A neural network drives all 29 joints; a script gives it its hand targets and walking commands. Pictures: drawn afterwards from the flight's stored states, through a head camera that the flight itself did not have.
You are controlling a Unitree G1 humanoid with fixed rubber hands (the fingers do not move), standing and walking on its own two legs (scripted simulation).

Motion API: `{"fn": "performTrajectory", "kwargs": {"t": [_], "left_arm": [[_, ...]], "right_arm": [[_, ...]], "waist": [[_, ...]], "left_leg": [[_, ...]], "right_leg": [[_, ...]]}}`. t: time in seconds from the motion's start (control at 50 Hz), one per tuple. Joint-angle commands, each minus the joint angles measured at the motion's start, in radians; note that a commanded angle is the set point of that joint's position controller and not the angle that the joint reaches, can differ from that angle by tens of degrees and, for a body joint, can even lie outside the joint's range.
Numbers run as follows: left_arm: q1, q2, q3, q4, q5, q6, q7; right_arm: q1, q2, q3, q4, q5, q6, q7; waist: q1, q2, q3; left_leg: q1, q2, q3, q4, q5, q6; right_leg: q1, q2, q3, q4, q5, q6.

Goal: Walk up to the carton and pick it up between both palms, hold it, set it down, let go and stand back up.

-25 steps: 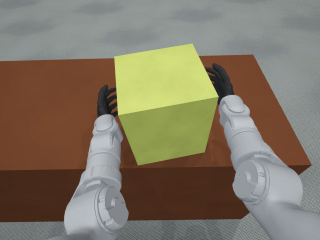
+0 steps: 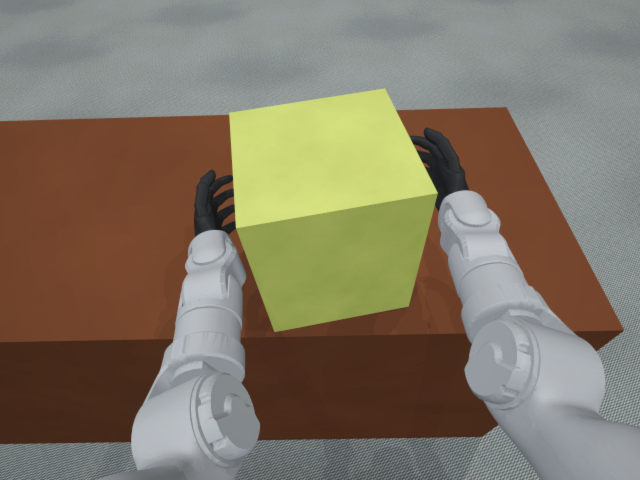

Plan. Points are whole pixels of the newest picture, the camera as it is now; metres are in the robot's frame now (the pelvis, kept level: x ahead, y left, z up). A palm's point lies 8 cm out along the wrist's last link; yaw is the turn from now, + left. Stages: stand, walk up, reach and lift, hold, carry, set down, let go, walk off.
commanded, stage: set down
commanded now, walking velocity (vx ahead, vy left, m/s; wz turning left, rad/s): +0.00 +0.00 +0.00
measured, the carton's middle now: (326, 217) +0.47 +0.02 +0.05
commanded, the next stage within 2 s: none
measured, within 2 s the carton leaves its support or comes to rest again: neither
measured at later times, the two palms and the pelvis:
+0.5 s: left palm (217, 233) +0.42 +0.16 +0.09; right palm (451, 195) +0.45 -0.14 +0.11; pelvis +0.00 +0.00 +0.00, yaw +0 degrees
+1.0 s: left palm (221, 244) +0.42 +0.16 +0.05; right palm (472, 178) +0.48 -0.17 +0.11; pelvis -0.01 -0.01 -0.01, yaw +0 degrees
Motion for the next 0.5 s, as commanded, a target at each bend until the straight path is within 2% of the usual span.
{"fn": "performTrajectory", "kwargs": {"t": [0.0, 0.02, 0.04, 0.06, 0.08, 0.1, 0.12, 0.14, 0.16, 0.18, 0.2, 0.22, 0.24, 0.26, 0.28, 0.3, 0.32, 0.34, 0.36, 0.38, 0.4, 0.42, 0.44, 0.46, 0.48], "left_arm": [[-0.553, -0.266, -0.127, -0.033, 0.141, -0.05, -0.086], [-0.541, -0.232, -0.148, -0.045, 0.118, -0.055, -0.072], [-0.554, -0.365, -0.155, -0.047, 0.157, -0.058, -0.092], [-0.535, -0.389, -0.132, -0.054, 0.168, -0.05, -0.097], [-0.518, -0.361, -0.122, -0.04, 0.166, -0.048, -0.097], [-0.509, -0.337, -0.152, -0.049, 0.155, -0.051, -0.088], [-0.526, -0.315, -0.152, -0.054, 0.155, -0.045, -0.091], [-0.509, -0.306, -0.122, -0.035, 0.163, -0.046, -0.089], [-0.501, -0.344, -0.131, -0.068, 0.18, -0.046, -0.09], [-0.472, -0.285, -0.122, -0.056, 0.179, -0.044, -0.083], [-0.514, -0.315, -0.125, -0.07, 0.18, -0.043, -0.088], [-0.484, -0.273, -0.11, -0.044, 0.171, -0.044, -0.08], [-0.488, -0.304, -0.127, -0.064, 0.168, -0.039, -0.083], [-0.508, -0.286, -0.095, -0.057, 0.187, -0.045, -0.083], [-0.499, -0.112, -0.112, -0.069, 0.144, -0.056, -0.055], [-0.524, -0.276, -0.124, -0.061, 0.169, -0.051, -0.072], [-0.528, -0.262, -0.111, -0.056, 0.182, -0.051, -0.068], [-0.508, -0.171, -0.103, -0.066, 0.161, -0.054, -0.051], [-0.513, -0.258, -0.117, -0.056, 0.169, -0.051, -0.065], [-0.515, -0.217, -0.103, -0.057, 0.172, -0.051, -0.057], [-0.482, -0.167, -0.093, -0.035, 0.167, -0.053, -0.046], [-0.472, -0.097, -0.118, -0.058, 0.134, -0.062, -0.035], [-0.458, -0.063, -0.13, -0.065, 0.12, -0.068, -0.017], [-0.469, -0.024, -0.147, -0.065, 0.105, -0.077, -0.007], [-0.482, 0.092, -0.143, -0.042, 0.085, -0.073, 0.012]], "right_arm": [[-0.435, 0.381, 0.064, -0.072, -0.088, -0.018, 0.154], [-0.441, 0.302, 0.042, -0.074, -0.084, -0.025, 0.141], [-0.441, 0.46, 0.051, -0.065, -0.114, -0.019, 0.152], [-0.447, 0.495, 0.05, -0.072, -0.138, -0.016, 0.156], [-0.401, 0.452, 0.051, -0.053, -0.126, -0.011, 0.15], [-0.362, 0.399, 0.034, -0.029, -0.115, -0.014, 0.147], [-0.394, 0.419, 0.061, -0.052, -0.101, -0.015, 0.146], [-0.399, 0.391, 0.039, -0.071, -0.114, -0.013, 0.146], [-0.397, 0.447, 0.078, -0.111, -0.097, -0.013, 0.153], [-0.362, 0.378, 0.069, -0.08, -0.083, -0.017, 0.147], [-0.385, 0.407, 0.062, -0.099, -0.102, -0.009, 0.152], [-0.355, 0.349, 0.059, -0.051, -0.096, -0.002, 0.15], [-0.331, 0.367, 0.043, -0.023, -0.114, 0.0, 0.151], [-0.365, 0.372, 0.046, -0.07, -0.123, -0.001, 0.14], [-0.366, 0.179, 0.031, -0.083, -0.071, -0.015, 0.121], [-0.415, 0.338, 0.043, -0.122, -0.106, -0.013, 0.125], [-0.422, 0.361, 0.055, -0.132, -0.112, 0.0, 0.126], [-0.413, 0.256, 0.046, -0.12, -0.079, -0.002, 0.117], [-0.416, 0.366, 0.062, -0.147, -0.101, -0.004, 0.12], [-0.419, 0.319, 0.077, -0.149, -0.082, -0.003, 0.123], [-0.396, 0.254, 0.086, -0.123, -0.058, -0.008, 0.114], [-0.385, 0.146, 0.087, -0.13, -0.038, -0.016, 0.098], [-0.386, 0.109, 0.111, -0.147, -0.009, -0.019, 0.085], [-0.396, 0.071, 0.118, -0.164, 0.0, -0.027, 0.073], [-0.387, -0.044, 0.131, -0.118, 0.053, -0.018, 0.058]], "waist": [[0.121, -0.101, -0.51], [0.1, -0.074, -0.563], [0.096, -0.098, -0.489], [0.108, -0.113, -0.439], [0.098, -0.134, -0.459], [0.075, -0.071, -0.474], [0.102, -0.083, -0.476], [0.093, -0.09, -0.453], [0.116, -0.096, -0.459], [0.105, -0.074, -0.462], [0.096, -0.088, -0.452], [0.101, -0.072, -0.443], [0.081, -0.062, -0.46], [0.094, -0.129, -0.408], [0.098, -0.074, -0.521], [0.093, -0.108, -0.463], [0.122, -0.125, -0.417], [0.106, -0.118, -0.431], [0.112, -0.139, -0.416], [0.133, -0.104, -0.41], [0.137, -0.127, -0.445], [0.128, -0.089, -0.47], [0.128, -0.113, -0.484], [0.132, -0.076, -0.534], [0.117, -0.06, -0.517]], "left_leg": [[0.317, -0.042, 0.141, 0.037, 0.523, 0.021], [0.351, -0.033, 0.127, 0.053, 0.57, 0.008], [0.349, -0.042, 0.124, 0.04, 0.562, 0.02], [0.384, -0.039, 0.122, 0.039, 0.586, 0.031], [0.339, -0.047, 0.134, 0.033, 0.561, 0.029], [0.362, -0.045, 0.13, 0.036, 0.589, 0.008], [0.316, -0.05, 0.145, 0.033, 0.541, 0.022], [0.321, -0.052, 0.13, 0.026, 0.543, 0.02], [0.33, -0.048, 0.133, 0.033, 0.538, 0.023], [0.345, -0.051, 0.14, 0.037, 0.562, 0.025], [0.318, -0.045, 0.134, 0.021, 0.516, 0.023], [0.365, -0.039, 0.128, 0.032, 0.568, 0.025], [0.4, -0.042, 0.132, 0.041, 0.585, 0.021], [0.359, -0.047, 0.131, 0.031, 0.563, 0.03], [0.364, -0.048, 0.137, 0.04, 0.563, 0.011], [0.338, -0.052, 0.131, 0.025, 0.516, 0.022], [0.314, -0.05, 0.134, 0.017, 0.495, 0.027], [0.32, -0.049, 0.127, 0.018, 0.499, 0.024], [0.285, -0.059, 0.132, 0.008, 0.445, 0.037], [0.309, -0.057, 0.133, 0.02, 0.505, 0.029], [0.28, -0.056, 0.144, 0.035, 0.533, 0.031], [0.284, -0.054, 0.134, 0.03, 0.534, 0.023], [0.283, -0.054, 0.132, 0.044, 0.551, 0.023], [0.297, -0.047, 0.129, 0.059, 0.595, 0.015], [0.302, -0.051, 0.122, 0.069, 0.594, 0.012]], "right_leg": [[0.088, 0.049, -0.182, 0.045, 0.326, 0.02], [0.027, 0.046, -0.197, 0.037, 0.331, 0.009], [0.052, 0.046, -0.191, 0.016, 0.333, 0.015], [0.0, 0.053, -0.202, 0.026, 0.296, 0.031], [0.088, 0.05, -0.191, 0.012, 0.352, 0.026], [0.065, 0.05, -0.195, 0.019, 0.345, 0.016], [0.088, 0.048, -0.186, 0.027, 0.354, 0.018], [0.121, 0.05, -0.186, 0.032, 0.351, 0.022], [0.1, 0.052, -0.187, 0.021, 0.333, 0.022], [0.092, 0.053, -0.182, 0.041, 0.375, 0.023], [0.102, 0.054, -0.187, 0.021, 0.308, 0.019], [0.032, 0.054, -0.184, 0.029, 0.317, 0.016], [0.022, 0.053, -0.199, 0.02, 0.317, 0.02], [0.077, 0.062, -0.188, 0.012, 0.322, 0.024], [0.059, 0.06, -0.19, 0.031, 0.338, 0.011], [0.074, 0.054, -0.188, -0.001, 0.303, 0.015], [0.086, 0.06, -0.189, 0.005, 0.27, 0.016], [0.088, 0.061, -0.182, 0.002, 0.299, 0.014], [0.121, 0.053, -0.178, -0.004, 0.297, 0.022], [0.101, 0.062, -0.181, 0.017, 0.299, 0.015], [0.133, 0.06, -0.173, 0.027, 0.364, 0.016], [0.117, 0.054, -0.171, 0.028, 0.374, 0.016], [0.101, 0.066, -0.169, 0.036, 0.389, 0.011], [0.098, 0.061, -0.17, 0.046, 0.418, 0.007], [0.099, 0.061, -0.153, 0.036, 0.415, 0.0]]}}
